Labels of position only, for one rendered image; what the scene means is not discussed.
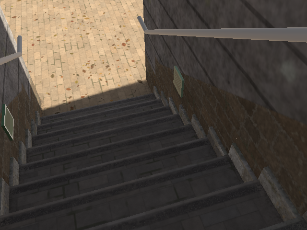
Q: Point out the stairs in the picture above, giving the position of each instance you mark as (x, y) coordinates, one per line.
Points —
(130, 164)

